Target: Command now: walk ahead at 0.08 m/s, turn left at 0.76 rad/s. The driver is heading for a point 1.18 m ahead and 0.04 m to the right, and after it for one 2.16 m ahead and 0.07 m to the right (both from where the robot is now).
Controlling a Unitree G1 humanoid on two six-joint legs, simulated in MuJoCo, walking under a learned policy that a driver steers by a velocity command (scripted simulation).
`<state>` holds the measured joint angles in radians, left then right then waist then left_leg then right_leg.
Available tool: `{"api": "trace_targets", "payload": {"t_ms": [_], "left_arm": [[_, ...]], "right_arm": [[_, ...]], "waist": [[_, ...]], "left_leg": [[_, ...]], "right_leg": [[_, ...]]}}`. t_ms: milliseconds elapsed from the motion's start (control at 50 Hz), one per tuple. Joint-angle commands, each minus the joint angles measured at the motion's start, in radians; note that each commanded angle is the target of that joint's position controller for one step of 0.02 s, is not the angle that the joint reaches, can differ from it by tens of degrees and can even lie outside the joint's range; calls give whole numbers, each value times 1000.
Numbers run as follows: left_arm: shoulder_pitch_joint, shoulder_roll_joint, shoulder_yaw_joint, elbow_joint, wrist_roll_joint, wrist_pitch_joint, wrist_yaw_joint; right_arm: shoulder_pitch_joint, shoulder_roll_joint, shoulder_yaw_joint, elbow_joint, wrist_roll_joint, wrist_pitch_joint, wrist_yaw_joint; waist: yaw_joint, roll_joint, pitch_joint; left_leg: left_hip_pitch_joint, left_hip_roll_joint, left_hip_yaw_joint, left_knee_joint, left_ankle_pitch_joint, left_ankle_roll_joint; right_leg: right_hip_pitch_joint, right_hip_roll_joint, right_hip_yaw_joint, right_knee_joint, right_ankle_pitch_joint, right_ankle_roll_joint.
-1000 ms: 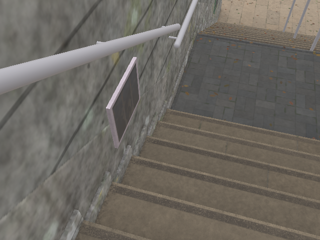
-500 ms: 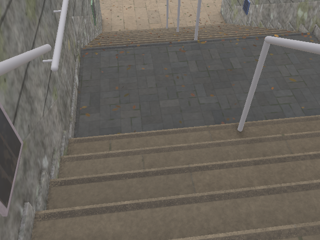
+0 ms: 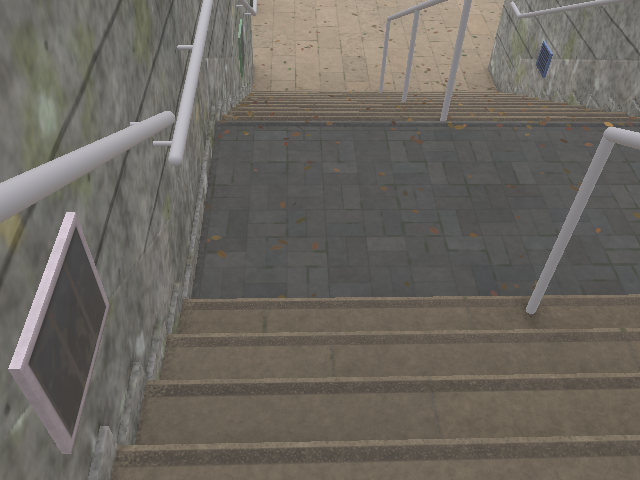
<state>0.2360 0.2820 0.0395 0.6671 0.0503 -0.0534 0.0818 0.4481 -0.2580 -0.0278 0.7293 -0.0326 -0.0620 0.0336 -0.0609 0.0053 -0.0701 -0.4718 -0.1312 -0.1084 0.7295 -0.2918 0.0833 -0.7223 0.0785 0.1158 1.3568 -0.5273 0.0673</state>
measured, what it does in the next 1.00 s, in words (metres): goes down: right foot 0.17 m lower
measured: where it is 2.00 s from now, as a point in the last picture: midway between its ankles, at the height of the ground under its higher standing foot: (360, 336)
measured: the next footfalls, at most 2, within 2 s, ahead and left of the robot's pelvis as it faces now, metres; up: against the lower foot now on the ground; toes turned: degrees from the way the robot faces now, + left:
right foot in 0.72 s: +0.38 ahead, -0.19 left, -0.17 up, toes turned -7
left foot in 1.10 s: +0.66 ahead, -0.20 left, -0.33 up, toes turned -4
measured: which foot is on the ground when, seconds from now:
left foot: down 0.00-0.70, up 0.72-1.00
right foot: up 0.00-0.70, down 0.72-1.00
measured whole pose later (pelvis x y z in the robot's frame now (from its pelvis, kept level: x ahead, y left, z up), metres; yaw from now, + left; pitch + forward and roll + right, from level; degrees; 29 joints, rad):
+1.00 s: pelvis +0.50 -0.19 -0.22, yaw -8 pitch -2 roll -1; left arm 0.44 0.18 0.04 1.00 0.00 -0.08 0.02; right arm 0.28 -0.24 -0.04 0.97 -0.01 -0.06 0.03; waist -0.02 0.02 0.03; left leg -0.66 0.00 -0.03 0.78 0.45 0.09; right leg -0.10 0.19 -0.07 0.88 -0.74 -0.17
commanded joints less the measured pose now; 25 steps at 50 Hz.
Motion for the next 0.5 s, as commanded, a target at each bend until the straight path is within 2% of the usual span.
{"api": "trace_targets", "payload": {"t_ms": [20,40,60,80,100,120,140,160,180,200,220,240,260,280,320,340,360,380,400,420,440,460,480,500], "left_arm": [[69,14,-14,-55,63,-9,-30],[112,1,-22,-47,64,7,-65],[131,23,-19,-47,44,17,-86],[130,36,-17,-36,17,16,-90],[120,31,-26,-53,21,10,-91],[82,44,-23,-71,15,5,-83],[48,31,-35,-89,18,8,-78],[1,31,-32,-107,19,4,-72],[-24,32,-38,-111,18,7,-74],[-41,23,-42,-89,15,10,-73],[-123,8,-47,-88,31,13,-73],[-134,28,-30,-91,31,45,-84],[-119,5,-34,-86,6,54,-97],[-52,46,-16,-52,-2,51,-100],[-87,97,6,-36,-16,47,-97],[-112,97,10,-38,-14,48,-97],[-110,133,27,-38,-10,51,-95],[-112,127,34,-32,-13,51,-95],[-130,141,51,-32,-23,45,-99],[-104,140,63,-10,-33,36,-104],[-97,139,66,-3,-27,31,-103],[-136,121,65,1,-25,17,-104],[-153,92,54,0,-23,8,-112],[-206,58,40,-21,-25,12,-127]], "right_arm": [[-37,-67,-11,-22,-15,-8,30],[-49,-105,-9,-9,-30,-35,20],[-82,-144,-22,-3,-23,-59,12],[-34,-140,-16,27,-23,-77,10],[-19,-143,-13,54,-38,-96,2],[-31,-116,-7,65,-28,-105,5],[-19,-96,5,80,-26,-110,7],[-35,-106,2,86,-24,-112,9],[-14,-124,0,81,-20,-118,9],[-7,-94,11,79,-17,-119,11],[39,-62,21,84,-9,-109,24],[110,-136,-49,90,81,14,-48],[108,-171,-59,84,63,65,-68],[85,-163,-68,69,36,75,-63],[49,-137,-71,43,26,54,-48],[44,-128,-72,39,24,40,-48],[36,-134,-80,26,19,12,-46],[46,-147,-82,25,17,-4,-44],[96,-149,-86,47,16,-14,-45],[119,-129,-85,87,11,-24,-66],[129,-140,-87,102,13,-30,-77],[141,-144,-91,107,8,-33,-78],[120,-125,-85,97,10,-34,-81],[59,-98,-74,88,9,-35,-75]], "waist": [[117,34,67],[143,20,56],[151,44,71],[131,55,58],[114,44,57],[97,78,52],[83,115,56],[63,104,58],[31,77,34],[10,85,17],[-43,113,45],[-70,-19,34],[-52,92,73],[-37,117,65],[-51,70,105],[-59,64,124],[-64,89,140],[-67,113,137],[-89,91,142],[-88,118,121],[-84,99,117],[-95,82,104],[-89,49,105],[-77,70,119]], "left_leg": [[-37,176,-501,-399,-321,168],[-155,150,-480,-430,-382,173],[-196,135,-459,-439,-401,179],[-193,128,-449,-428,-405,162],[-194,115,-415,-409,-336,150],[-174,111,-418,-404,-312,150],[-154,105,-440,-382,-321,150],[-114,110,-438,-347,-295,151],[-9,131,-438,-290,-297,164],[92,156,-461,-257,-294,180],[235,190,-495,-262,-335,199],[358,197,-543,-439,-312,219],[370,229,-581,-438,-280,238],[408,270,-591,-421,-214,249],[418,313,-559,-409,-179,245],[408,323,-533,-409,-175,239],[416,313,-489,-382,-105,227],[419,312,-460,-354,-22,214],[475,280,-415,-297,-72,202],[569,249,-389,-157,-69,168],[584,244,-353,-110,-29,141],[596,252,-326,-65,-7,120],[464,221,-281,-47,-110,117],[301,196,-243,-33,-189,111]], "right_leg": [[-235,-72,-6,243,231,-5],[-149,-63,-48,300,286,-6],[-135,-65,-69,320,298,7],[-133,-81,-75,336,308,31],[-96,-98,-84,337,336,52],[-86,-118,-96,295,338,67],[-81,-124,-104,295,314,77],[-82,-120,-114,258,261,87],[-135,-120,-113,215,246,87],[-179,-125,-101,132,236,94],[-287,-149,-83,-22,188,93],[-246,-119,-57,-185,308,32],[-223,-136,-39,-261,317,6],[-214,-153,-6,-217,378,-29],[-219,-166,11,-280,384,-50],[-206,-164,24,-308,390,-50],[-189,-147,43,-334,382,-54],[-173,-121,49,-332,358,-58],[-225,-92,127,-405,462,-66],[-281,-75,246,-463,575,-80],[-308,-50,247,-469,606,-86],[-317,-48,225,-501,675,-97],[-219,-34,170,-590,789,-93],[-83,-38,117,-640,924,-94]]}}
